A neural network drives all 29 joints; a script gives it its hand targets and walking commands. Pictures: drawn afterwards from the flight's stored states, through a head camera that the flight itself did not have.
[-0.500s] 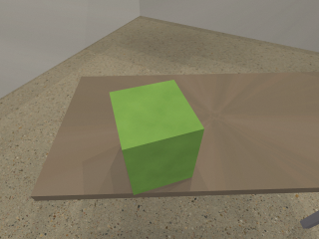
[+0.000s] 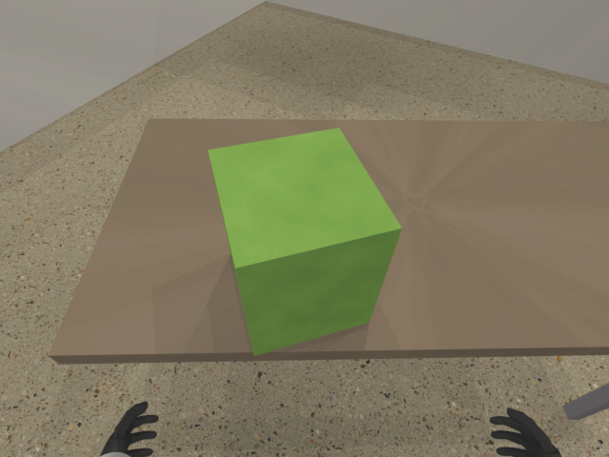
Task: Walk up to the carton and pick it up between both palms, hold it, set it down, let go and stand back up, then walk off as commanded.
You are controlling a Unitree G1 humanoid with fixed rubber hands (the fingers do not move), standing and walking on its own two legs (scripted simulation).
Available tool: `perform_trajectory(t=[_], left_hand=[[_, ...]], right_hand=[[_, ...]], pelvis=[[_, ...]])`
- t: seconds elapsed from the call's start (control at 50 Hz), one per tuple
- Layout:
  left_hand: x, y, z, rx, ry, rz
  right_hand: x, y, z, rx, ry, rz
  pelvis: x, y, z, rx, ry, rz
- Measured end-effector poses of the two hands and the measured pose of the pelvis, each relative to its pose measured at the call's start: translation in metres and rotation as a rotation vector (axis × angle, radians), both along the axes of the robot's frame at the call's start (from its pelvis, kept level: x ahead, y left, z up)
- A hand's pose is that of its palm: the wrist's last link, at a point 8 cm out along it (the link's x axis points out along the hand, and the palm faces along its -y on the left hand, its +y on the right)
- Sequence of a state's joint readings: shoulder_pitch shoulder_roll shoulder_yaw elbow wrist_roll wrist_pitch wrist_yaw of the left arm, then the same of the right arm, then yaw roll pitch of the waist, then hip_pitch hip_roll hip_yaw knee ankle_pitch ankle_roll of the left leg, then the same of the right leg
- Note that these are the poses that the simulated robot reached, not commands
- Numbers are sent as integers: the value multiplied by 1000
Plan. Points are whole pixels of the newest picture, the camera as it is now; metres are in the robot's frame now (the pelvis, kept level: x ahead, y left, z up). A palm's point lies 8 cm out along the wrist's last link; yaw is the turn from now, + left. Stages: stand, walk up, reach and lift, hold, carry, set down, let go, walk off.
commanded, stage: reach and lift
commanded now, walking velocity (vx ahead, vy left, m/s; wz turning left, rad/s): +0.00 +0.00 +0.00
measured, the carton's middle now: (296, 244) +0.43 +0.02 +0.01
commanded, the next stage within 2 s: none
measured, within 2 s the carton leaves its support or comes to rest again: neither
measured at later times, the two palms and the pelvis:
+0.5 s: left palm (138, 455) +0.16 +0.22 -0.06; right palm out of the picture +0.14 -0.27 -0.05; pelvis +0.00 +0.00 +0.01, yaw +0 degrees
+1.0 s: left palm (159, 441) +0.17 +0.19 -0.04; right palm (520, 424) +0.18 -0.25 -0.04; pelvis +0.03 -0.01 +0.01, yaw -1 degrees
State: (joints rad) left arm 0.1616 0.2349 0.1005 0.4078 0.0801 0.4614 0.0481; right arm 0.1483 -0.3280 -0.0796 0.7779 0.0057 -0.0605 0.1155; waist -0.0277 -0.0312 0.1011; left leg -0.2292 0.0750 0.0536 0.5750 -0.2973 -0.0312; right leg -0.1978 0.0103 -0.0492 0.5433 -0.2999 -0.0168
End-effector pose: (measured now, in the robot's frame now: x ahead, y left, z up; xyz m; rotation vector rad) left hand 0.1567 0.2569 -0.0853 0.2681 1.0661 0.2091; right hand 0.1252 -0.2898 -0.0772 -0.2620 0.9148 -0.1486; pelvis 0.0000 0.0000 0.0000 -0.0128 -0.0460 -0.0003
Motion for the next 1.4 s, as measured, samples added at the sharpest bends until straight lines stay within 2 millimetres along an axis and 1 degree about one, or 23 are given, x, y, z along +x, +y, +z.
perform_trajectory(t=[0.06, 0.14, 0.26, 0.38, 0.46, 0.54, 0.64, 0.76, 0.86, 1.0, 1.06, 1.14, 1.28, 1.4], left_hand=[[-2, 2, 5, 4, -31, 13], [0, 0, 10, -1, -76, 15], [4, -11, 19, -33, -171, 26], [2, -26, 19, -63, -210, 21], [5, -32, 22, -68, -258, 27], [6, -35, 23, -68, -286, 38], [9, -37, 30, -67, -357, 50], [12, -43, 34, -76, -416, 47], [15, -48, 37, -81, -479, 58], [16, -62, 41, -94, -549, 58], [16, -66, 43, -99, -581, 70], [16, -70, 50, -103, -641, 82], [18, -74, 59, -111, -725, 107], [25, -78, 62, -127, -768, 137]], right_hand=[[-5, 1, 2, 9, -7, 12], [-5, 5, 5, 20, -32, 32], [-1, 16, 13, 49, -99, 44], [4, 21, 18, 68, -121, 54], [9, 23, 23, 81, -154, 58], [15, 24, 26, 91, -173, 74], [25, 25, 32, 106, -235, 81], [35, 26, 35, 121, -281, 92], [43, 31, 37, 147, -327, 111], [50, 36, 37, 179, -375, 136], [53, 38, 39, 191, -408, 140], [55, 40, 42, 203, -456, 148], [56, 42, 44, 228, -497, 169], [67, 44, 53, 234, -546, 190]], pelvis=[[0, 0, 2, 2, -1, -2], [-2, 0, 4, 3, 0, -3], [-4, 1, 7, 7, -11, -4], [-4, 2, 9, 13, -19, -3], [-1, 2, 10, 15, -17, -7], [3, 2, 11, 16, -14, -11], [11, 1, 12, 13, -10, -16], [18, -1, 13, 11, -15, -10], [23, -4, 12, 13, -11, -12], [28, -6, 11, 12, -12, -9], [28, -8, 10, 13, -11, -11], [26, -9, 9, 15, -11, -12], [18, -13, 7, 17, -14, -6], [10, -16, 6, 24, -9, -13]])
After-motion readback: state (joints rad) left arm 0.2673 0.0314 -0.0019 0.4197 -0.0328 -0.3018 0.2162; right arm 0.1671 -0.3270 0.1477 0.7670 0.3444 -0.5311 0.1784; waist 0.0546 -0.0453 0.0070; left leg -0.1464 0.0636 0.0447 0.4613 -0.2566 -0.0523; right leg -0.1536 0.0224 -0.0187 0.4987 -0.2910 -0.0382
